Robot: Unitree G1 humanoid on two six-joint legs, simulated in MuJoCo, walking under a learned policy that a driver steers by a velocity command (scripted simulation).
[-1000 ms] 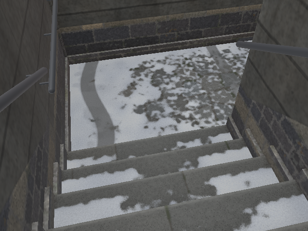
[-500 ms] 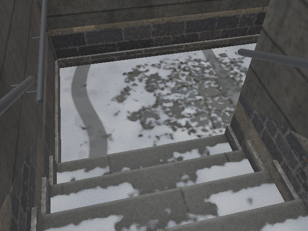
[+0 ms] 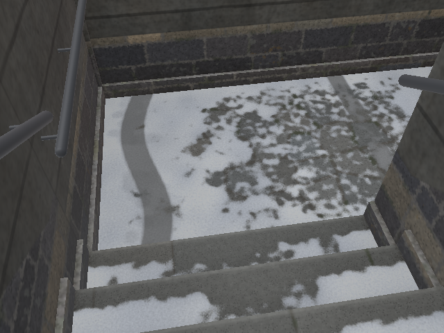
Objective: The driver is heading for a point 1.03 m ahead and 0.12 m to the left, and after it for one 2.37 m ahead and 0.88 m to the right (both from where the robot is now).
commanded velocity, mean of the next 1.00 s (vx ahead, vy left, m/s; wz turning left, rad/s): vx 0.04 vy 0.00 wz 0.00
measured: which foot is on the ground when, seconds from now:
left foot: up 0.00-0.14, down 0.16-0.90, up 0.92-1.00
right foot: down 0.00-0.16, up 0.18-0.60, down 0.62-1.00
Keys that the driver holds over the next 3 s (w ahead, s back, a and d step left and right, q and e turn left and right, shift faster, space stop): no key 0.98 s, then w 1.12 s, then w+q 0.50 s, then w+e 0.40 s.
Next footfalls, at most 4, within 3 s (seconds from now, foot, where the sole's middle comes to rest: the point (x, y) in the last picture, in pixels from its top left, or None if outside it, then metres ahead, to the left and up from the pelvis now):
0.16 left None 0.19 0.15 -0.91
0.62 right None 0.11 -0.11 -0.74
1.28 left None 0.20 0.12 -0.91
1.88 right None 0.58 -0.15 -1.09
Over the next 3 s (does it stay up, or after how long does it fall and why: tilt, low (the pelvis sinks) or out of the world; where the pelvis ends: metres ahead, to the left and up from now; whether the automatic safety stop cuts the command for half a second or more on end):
stays up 1.08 -0.06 -0.65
